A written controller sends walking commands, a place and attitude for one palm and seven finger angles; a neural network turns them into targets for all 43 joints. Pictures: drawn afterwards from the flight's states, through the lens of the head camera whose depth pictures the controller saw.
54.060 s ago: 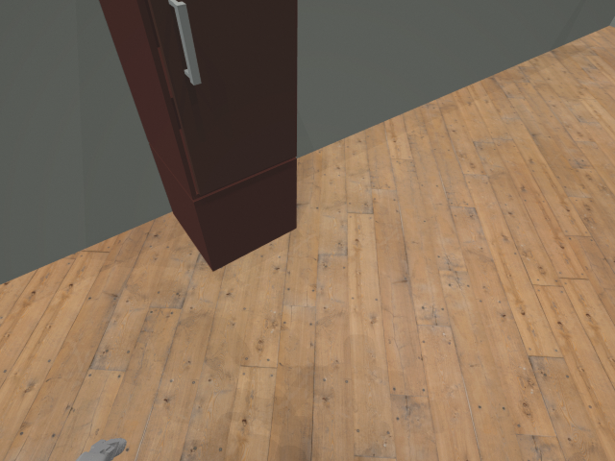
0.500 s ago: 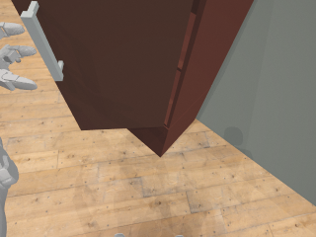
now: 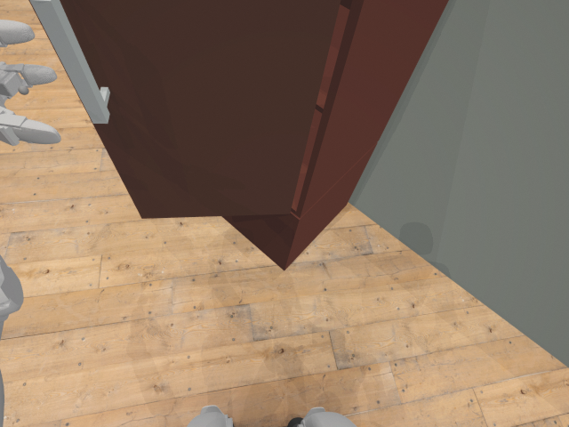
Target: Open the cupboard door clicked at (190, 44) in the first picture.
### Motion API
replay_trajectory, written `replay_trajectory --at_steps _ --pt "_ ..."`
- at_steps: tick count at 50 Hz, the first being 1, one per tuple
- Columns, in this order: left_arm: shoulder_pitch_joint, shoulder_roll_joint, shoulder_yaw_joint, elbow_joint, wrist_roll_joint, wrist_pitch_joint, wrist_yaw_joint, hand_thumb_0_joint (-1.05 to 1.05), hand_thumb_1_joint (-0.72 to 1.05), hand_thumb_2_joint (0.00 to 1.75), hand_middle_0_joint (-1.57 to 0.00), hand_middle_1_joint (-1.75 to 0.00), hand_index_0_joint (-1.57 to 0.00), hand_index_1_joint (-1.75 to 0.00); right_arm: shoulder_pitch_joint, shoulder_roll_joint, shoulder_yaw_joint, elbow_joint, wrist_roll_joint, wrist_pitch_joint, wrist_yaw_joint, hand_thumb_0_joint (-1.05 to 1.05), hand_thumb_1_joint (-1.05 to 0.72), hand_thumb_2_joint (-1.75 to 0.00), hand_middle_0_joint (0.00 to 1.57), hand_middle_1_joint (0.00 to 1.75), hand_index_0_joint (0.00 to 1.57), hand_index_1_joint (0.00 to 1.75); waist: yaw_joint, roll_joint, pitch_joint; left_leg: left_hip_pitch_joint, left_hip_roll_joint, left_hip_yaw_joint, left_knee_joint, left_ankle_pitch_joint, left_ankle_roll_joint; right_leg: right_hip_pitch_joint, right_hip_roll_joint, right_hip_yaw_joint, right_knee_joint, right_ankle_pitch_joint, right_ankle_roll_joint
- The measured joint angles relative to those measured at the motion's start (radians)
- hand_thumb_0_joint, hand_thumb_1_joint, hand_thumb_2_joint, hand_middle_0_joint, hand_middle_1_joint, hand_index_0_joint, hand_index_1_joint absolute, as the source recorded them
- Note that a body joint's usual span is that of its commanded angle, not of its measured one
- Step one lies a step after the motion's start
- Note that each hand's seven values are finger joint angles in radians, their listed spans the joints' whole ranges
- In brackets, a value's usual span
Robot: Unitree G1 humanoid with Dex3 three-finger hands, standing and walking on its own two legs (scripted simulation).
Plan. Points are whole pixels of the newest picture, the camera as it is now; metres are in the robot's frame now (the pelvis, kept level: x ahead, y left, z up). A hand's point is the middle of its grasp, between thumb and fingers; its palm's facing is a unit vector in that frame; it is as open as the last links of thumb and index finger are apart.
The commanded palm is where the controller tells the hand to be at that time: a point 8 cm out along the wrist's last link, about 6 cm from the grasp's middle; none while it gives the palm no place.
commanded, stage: move the hooked fingers beside the handle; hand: left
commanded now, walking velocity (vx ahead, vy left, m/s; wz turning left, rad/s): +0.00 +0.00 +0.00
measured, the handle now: (80, 57) +0.57 +0.23 +0.15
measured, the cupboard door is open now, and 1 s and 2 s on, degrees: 47 47 46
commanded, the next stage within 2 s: slide the fingers in behind the handle in 0.60 s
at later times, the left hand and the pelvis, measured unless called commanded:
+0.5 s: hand (20, 81) +0.52 +0.29 +0.15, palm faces +0.00 -1.00 +0.01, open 14.0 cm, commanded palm +0.50 +0.33 +0.15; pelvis +0.02 +0.01 +0.00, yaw -1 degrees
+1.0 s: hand (36, 91) +0.50 +0.27 +0.15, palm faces +0.00 -1.00 -0.01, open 14.0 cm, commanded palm +0.49 +0.31 +0.15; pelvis +0.01 +0.00 +0.00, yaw +0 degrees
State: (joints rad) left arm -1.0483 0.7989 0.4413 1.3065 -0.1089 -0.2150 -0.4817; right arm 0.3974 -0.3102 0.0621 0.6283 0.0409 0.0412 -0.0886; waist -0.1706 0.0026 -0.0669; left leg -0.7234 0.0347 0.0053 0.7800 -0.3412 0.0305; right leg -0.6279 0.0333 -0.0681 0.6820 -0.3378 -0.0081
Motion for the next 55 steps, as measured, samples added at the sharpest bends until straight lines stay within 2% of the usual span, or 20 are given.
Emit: replay_trajectory --at_steps 7,11,15,20,24,35,42,44,50,55 --pt "-0.033 0.064 0.052 0.029 0.036 -0.010 0.010 -0.02 -0.50 0.30 -0.30 -1.20 -0.30 -1.20 0.034 -0.003 0.002 -0.001 -0.003 0.002 -0.001 0.00 -0.90 -0.90 0.21 0.30 0.20 0.30 -0.034 0.000 -0.001 -0.030 0.013 0.011 0.012 -0.006 -0.002 -0.035 0.012 0.012 0.007 0.003 -0.002" --pt "-0.019 0.091 0.066 0.029 0.039 0.005 -0.007 -0.02 -0.50 0.30 -0.30 -1.20 -0.30 -1.20 0.066 -0.001 0.001 0.002 -0.002 0.014 0.000 0.00 -0.90 -0.90 0.21 0.30 0.20 0.30 -0.035 0.008 -0.008 -0.031 0.018 0.018 0.010 -0.012 -0.001 -0.037 0.016 0.020 0.002 0.003 0.000" --pt "0.010 0.097 0.075 0.020 0.024 0.012 -0.028 -0.02 -0.50 0.30 -0.30 -1.20 -0.30 -1.20 0.088 0.006 0.001 0.005 -0.001 0.027 0.004 0.00 -0.90 -0.90 0.21 0.30 0.20 0.30 -0.026 0.012 -0.014 -0.022 0.019 0.024 0.005 -0.018 0.001 -0.029 0.017 0.027 -0.006 0.000 0.002" --pt "0.040 0.065 0.047 -0.017 0.003 0.009 -0.040 -0.01 -0.50 0.30 -0.30 -1.20 -0.29 -1.20 0.094 0.017 -0.003 0.009 -0.004 0.034 0.012 0.00 -0.90 -0.90 0.21 0.30 0.20 0.30 -0.008 0.014 -0.020 -0.014 0.014 0.020 0.002 -0.024 0.003 -0.016 0.013 0.023 -0.014 -0.006 0.004" --pt "0.052 0.031 0.055 -0.040 -0.008 0.011 -0.039 -0.02 -0.50 0.30 -0.30 -1.20 -0.29 -1.20 0.072 0.022 -0.005 0.008 -0.007 0.034 0.017 0.00 -0.90 -0.90 0.21 0.30 0.20 0.30 -0.002 0.010 -0.025 -0.008 0.011 0.018 0.001 -0.028 0.004 -0.008 0.011 0.021 -0.017 -0.009 0.006" --pt "0.085 0.000 0.065 -0.075 0.000 0.010 -0.009 -0.02 -0.50 0.30 -0.30 -1.20 -0.30 -1.20 0.013 0.019 -0.012 -0.032 -0.007 0.035 0.027 0.00 -0.90 -0.90 0.21 0.30 0.20 0.30 0.010 0.011 -0.036 0.012 0.009 0.022 0.002 -0.037 0.006 0.010 0.008 0.026 -0.015 -0.018 0.009" --pt "0.101 -0.044 0.020 -0.108 -0.033 0.009 -0.020 -0.02 -0.50 0.30 -0.30 -1.20 -0.29 -1.20 0.011 0.021 -0.013 -0.022 -0.004 0.039 0.031 0.00 -0.90 -0.90 0.21 0.30 0.20 0.30 0.035 0.013 -0.038 0.031 0.004 0.014 -0.004 -0.035 0.004 0.032 0.004 0.018 -0.019 -0.020 0.007" --pt "0.096 -0.054 0.005 -0.100 -0.042 0.015 -0.016 -0.02 -0.50 0.30 -0.30 -1.20 -0.29 -1.20 0.009 0.023 -0.012 -0.018 -0.003 0.037 0.030 0.00 -0.90 -0.90 0.21 0.30 0.20 0.30 0.036 0.011 -0.037 0.037 0.002 0.011 -0.005 -0.033 0.004 0.038 0.003 0.014 -0.019 -0.020 0.006" --pt "0.073 -0.076 -0.025 -0.083 -0.020 0.020 0.026 -0.01 -0.51 0.30 -0.30 -1.20 -0.29 -1.20 0.002 0.022 -0.009 -0.016 -0.005 0.023 0.025 0.00 -0.90 -0.90 0.21 0.30 0.20 0.30 0.025 0.013 -0.024 0.030 -0.001 0.002 -0.002 -0.023 0.001 0.032 0.000 0.005 -0.010 -0.018 0.003" --pt "0.038 -0.072 -0.006 -0.053 -0.009 0.003 0.055 -0.02 -0.50 0.30 -0.30 -1.20 -0.30 -1.20 -0.003 0.020 -0.002 -0.007 -0.006 0.009 0.021 0.00 -0.90 -0.90 0.21 0.30 0.20 0.30 0.006 0.008 -0.011 0.016 0.002 0.004 0.001 -0.016 -0.001 0.013 0.003 0.008 0.000 -0.013 0.000"
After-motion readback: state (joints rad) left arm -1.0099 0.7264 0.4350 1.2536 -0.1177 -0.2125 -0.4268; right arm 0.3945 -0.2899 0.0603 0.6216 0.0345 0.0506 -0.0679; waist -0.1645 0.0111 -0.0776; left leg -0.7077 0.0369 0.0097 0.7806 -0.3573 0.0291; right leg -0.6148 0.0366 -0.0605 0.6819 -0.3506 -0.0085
